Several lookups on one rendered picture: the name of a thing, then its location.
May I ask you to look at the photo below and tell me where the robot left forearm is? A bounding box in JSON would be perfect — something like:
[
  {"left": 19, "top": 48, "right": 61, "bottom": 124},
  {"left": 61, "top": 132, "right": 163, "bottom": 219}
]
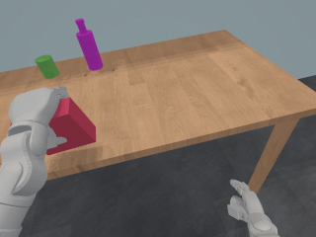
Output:
[{"left": 0, "top": 120, "right": 49, "bottom": 237}]

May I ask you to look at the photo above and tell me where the table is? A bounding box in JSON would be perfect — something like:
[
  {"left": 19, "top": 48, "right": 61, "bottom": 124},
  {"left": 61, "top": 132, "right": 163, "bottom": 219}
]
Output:
[{"left": 0, "top": 30, "right": 316, "bottom": 194}]

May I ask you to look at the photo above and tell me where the sponge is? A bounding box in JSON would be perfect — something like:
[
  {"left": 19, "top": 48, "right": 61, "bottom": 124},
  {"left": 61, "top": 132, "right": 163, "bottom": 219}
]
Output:
[{"left": 10, "top": 97, "right": 97, "bottom": 156}]

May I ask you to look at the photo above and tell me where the robot right forearm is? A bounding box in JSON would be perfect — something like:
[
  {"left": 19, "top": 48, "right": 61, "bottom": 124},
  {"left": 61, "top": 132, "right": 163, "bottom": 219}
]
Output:
[{"left": 247, "top": 212, "right": 280, "bottom": 237}]

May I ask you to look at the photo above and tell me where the left robot hand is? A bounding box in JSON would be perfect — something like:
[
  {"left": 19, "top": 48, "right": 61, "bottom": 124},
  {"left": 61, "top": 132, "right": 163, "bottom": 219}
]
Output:
[{"left": 8, "top": 86, "right": 69, "bottom": 150}]

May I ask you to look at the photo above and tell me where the right robot hand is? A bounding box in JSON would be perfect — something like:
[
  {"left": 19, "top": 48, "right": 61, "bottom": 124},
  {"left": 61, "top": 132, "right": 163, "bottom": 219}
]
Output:
[{"left": 227, "top": 179, "right": 265, "bottom": 222}]

